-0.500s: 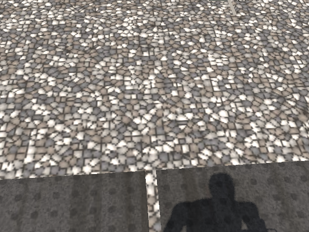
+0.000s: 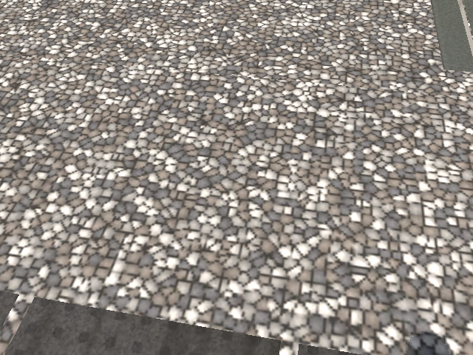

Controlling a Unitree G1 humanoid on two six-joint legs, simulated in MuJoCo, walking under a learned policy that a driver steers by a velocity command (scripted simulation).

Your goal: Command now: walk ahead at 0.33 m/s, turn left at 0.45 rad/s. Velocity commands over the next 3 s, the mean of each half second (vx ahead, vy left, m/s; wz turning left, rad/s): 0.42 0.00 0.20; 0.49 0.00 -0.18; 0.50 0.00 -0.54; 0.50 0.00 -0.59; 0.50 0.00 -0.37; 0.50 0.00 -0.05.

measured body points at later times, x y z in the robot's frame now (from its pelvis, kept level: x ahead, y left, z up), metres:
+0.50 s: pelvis +0.18 +0.07 +0.00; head +0.20 +0.09 +0.45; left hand +0.20 +0.35 -0.13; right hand +0.38 -0.17 -0.08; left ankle +0.20 +0.17 -0.73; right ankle +0.09 -0.09 -0.65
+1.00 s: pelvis +0.45 +0.04 -0.01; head +0.49 +0.03 +0.43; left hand +0.66 +0.28 -0.10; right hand +0.47 -0.24 -0.14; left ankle +0.26 +0.18 -0.65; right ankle +0.54 -0.04 -0.73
